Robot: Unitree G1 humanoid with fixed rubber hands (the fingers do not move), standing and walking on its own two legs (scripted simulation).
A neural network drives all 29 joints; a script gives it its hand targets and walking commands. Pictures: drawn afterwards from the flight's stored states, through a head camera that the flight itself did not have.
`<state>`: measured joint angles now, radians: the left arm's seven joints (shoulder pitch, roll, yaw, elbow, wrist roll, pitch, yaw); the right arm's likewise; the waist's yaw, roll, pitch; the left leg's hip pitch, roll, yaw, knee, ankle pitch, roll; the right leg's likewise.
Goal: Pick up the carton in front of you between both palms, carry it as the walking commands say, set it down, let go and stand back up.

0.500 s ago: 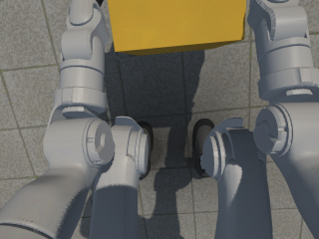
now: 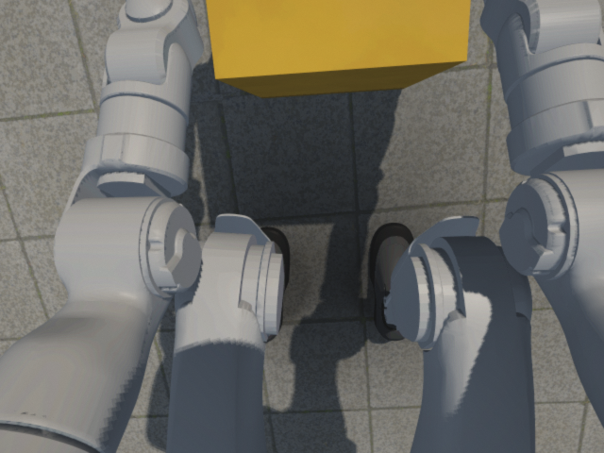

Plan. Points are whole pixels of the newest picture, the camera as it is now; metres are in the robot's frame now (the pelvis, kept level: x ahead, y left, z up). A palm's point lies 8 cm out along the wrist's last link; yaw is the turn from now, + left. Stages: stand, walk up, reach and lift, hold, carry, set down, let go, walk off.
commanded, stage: set down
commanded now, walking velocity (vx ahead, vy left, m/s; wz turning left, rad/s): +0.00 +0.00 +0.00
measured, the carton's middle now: out of the picture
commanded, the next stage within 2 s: let go in 1.96 s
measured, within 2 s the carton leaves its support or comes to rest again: neither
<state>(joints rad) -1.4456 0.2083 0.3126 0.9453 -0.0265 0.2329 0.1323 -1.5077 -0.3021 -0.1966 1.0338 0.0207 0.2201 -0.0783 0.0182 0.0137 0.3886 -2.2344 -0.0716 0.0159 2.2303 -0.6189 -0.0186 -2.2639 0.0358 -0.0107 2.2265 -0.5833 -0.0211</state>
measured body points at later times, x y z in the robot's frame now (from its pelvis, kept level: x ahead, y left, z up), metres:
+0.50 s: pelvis -0.01 +0.00 -0.01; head +0.36 -0.01 +0.23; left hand +0.56 +0.16 -0.17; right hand +0.57 -0.16 -0.18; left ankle +0.10 +0.11 -0.33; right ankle +0.11 -0.11 -0.33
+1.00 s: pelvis +0.00 +0.00 -0.01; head +0.37 -0.01 +0.23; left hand +0.57 +0.19 -0.17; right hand +0.59 -0.20 -0.17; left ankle +0.10 +0.11 -0.33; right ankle +0.11 -0.11 -0.33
